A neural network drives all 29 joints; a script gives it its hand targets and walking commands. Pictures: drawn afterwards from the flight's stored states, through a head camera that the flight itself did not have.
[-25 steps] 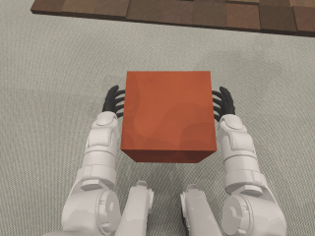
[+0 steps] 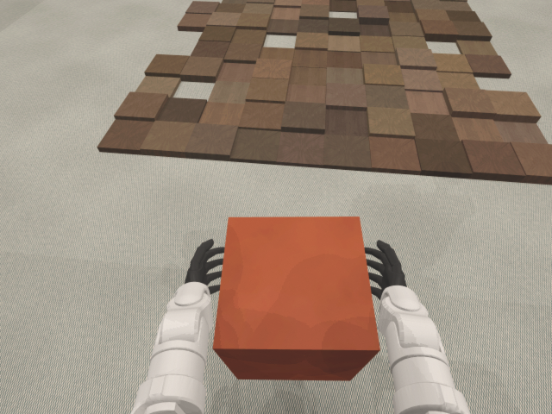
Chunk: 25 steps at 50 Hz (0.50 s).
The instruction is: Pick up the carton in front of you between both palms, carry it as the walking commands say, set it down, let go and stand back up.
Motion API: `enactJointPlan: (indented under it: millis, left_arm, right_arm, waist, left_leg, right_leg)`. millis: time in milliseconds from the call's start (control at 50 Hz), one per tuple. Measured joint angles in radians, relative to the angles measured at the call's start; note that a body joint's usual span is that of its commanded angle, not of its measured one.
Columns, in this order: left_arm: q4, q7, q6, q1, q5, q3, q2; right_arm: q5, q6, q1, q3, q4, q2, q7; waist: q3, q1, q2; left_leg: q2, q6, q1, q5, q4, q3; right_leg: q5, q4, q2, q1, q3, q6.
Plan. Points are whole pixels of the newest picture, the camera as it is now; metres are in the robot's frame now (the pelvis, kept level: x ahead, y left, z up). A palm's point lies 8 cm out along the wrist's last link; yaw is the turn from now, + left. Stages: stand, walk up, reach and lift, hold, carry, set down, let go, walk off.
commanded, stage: reach and lift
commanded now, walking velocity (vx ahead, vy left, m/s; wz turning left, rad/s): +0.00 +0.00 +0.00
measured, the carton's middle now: (293, 304) +0.32 +0.00 -0.09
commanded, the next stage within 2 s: hold in 1.24 s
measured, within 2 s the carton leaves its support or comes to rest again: neither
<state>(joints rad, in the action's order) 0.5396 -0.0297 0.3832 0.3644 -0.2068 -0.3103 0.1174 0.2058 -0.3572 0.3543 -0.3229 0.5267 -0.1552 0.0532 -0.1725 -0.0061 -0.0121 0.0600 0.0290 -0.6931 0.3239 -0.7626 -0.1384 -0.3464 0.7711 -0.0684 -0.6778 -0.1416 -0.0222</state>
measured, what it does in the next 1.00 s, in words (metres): stands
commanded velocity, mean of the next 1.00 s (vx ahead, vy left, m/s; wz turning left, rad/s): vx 0.00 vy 0.00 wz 0.00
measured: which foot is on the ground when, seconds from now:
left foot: down 0.00-1.00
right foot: down 0.00-1.00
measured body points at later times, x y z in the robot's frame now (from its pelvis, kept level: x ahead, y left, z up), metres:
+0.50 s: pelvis +0.00 +0.00 +0.03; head -0.03 +0.00 +0.48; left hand +0.30 +0.15 +0.05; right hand +0.31 -0.15 +0.05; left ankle +0.02 +0.13 -0.71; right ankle +0.01 -0.13 -0.71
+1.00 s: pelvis +0.01 +0.00 +0.04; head -0.02 +0.00 +0.49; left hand +0.31 +0.15 +0.06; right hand +0.31 -0.15 +0.06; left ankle +0.02 +0.13 -0.71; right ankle +0.01 -0.13 -0.71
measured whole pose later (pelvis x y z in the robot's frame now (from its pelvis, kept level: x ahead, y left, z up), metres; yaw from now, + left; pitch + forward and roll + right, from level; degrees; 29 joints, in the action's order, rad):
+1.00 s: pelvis +0.01 +0.00 +0.04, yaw +0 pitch -4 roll +0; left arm 0.31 0.00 0.67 0.27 -0.28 -0.24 0.15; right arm 0.28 -0.65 0.27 -0.25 0.32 -0.15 -0.01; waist -0.01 0.00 -0.01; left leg 0.04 0.02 -0.12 0.20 -0.38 -0.13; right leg -0.22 0.39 -0.04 -0.10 -0.15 -0.01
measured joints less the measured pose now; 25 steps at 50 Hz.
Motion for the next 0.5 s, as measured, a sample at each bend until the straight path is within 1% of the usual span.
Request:
enactJointPlan:
  millis: [120,200,260,380,500]
  left_arm:
    - [-0.072,-0.001,0.070,-0.077,-0.003,0.033,0.014]
    - [-0.128,-0.005,0.130,-0.116,-0.011,0.054,0.027]
    - [-0.151,0.000,0.176,-0.122,-0.029,0.061,0.031]
    - [-0.129,0.023,0.231,-0.079,-0.081,0.028,0.040]
    - [-0.138,0.032,0.239,-0.050,-0.092,0.010,0.042]
  right_arm:
    - [0.003,-0.071,-0.074,0.040,-0.066,-0.002,-0.006]
    - [0.006,-0.132,-0.105,0.066,-0.112,0.007,-0.018]
    - [0.023,-0.177,-0.107,0.068,-0.130,0.007,-0.030]
    - [0.074,-0.232,-0.064,0.035,-0.107,-0.003,-0.050]
    - [0.090,-0.240,-0.033,0.015,-0.115,-0.012,-0.058]
  waist:
    - [0.031,0.001,0.002]
    - [0.051,0.002,0.004]
    - [0.068,0.003,0.005]
    - [0.112,0.004,0.005]
    - [0.152,0.006,0.005]
  left_leg:
    - [-0.009,-0.005,0.221,-0.048,0.157,-0.003]
    - [-0.014,-0.008,0.354,-0.078,0.245,-0.004]
    - [-0.018,-0.009,0.432,-0.093,0.289,-0.004]
    - [-0.020,-0.009,0.496,-0.104,0.306,-0.001]
    - [-0.018,-0.009,0.495,-0.110,0.296,-0.001]
  right_leg:
    - [0.048,-0.155,0.012,0.220,-0.005,0.005]
    - [0.077,-0.243,0.019,0.352,-0.007,0.007]
    - [0.094,-0.287,0.022,0.430,-0.009,0.008]
    - [0.106,-0.305,0.023,0.493,-0.009,0.008]
    - [0.110,-0.296,0.024,0.494,-0.006,0.006]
